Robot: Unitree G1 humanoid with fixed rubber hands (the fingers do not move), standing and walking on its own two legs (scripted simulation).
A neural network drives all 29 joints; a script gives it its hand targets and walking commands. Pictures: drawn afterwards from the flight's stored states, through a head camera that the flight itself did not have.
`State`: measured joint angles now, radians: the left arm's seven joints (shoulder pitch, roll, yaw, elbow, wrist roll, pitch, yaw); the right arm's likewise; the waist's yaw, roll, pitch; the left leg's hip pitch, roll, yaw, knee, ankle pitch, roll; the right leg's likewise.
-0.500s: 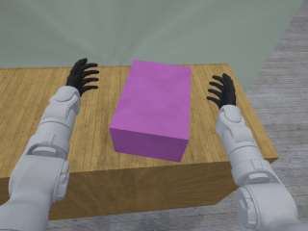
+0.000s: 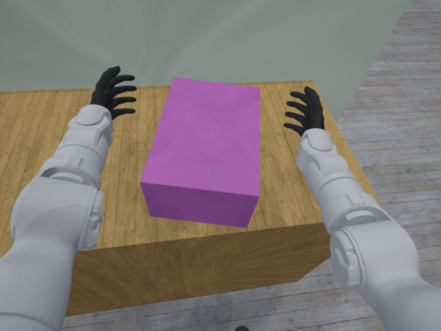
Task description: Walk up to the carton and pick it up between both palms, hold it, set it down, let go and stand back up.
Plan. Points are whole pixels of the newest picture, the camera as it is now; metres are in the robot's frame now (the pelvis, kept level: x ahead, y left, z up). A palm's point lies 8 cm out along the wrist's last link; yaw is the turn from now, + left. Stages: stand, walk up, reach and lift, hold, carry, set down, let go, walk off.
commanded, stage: reach and lift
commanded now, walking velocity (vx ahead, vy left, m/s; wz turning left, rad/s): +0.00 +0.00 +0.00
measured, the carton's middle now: (208, 148) +0.49 -0.05 -0.01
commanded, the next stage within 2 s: none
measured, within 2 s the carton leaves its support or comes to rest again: neither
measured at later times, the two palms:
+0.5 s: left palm (120, 148) +0.48 +0.14 +0.04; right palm (291, 163) +0.39 -0.20 +0.03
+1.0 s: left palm (130, 143) +0.49 +0.12 +0.04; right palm (280, 161) +0.40 -0.18 +0.03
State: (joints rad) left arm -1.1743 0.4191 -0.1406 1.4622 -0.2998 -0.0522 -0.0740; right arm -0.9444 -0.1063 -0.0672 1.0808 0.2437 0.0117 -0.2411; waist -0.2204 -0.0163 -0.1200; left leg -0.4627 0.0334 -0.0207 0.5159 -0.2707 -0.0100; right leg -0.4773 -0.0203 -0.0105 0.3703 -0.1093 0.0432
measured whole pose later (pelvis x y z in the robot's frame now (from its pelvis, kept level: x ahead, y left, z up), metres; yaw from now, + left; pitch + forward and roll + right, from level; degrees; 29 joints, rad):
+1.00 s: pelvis -0.03 -0.01 -0.04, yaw +0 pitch +25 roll -2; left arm -1.24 0.33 -0.12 1.58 -0.25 -0.26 -0.03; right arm -1.01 0.02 -0.25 1.22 0.09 -0.19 -0.26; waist -0.20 -0.01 -0.22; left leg -0.89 0.03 -0.04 0.77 -0.32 -0.02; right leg -0.93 -0.02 -0.01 0.66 -0.17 0.03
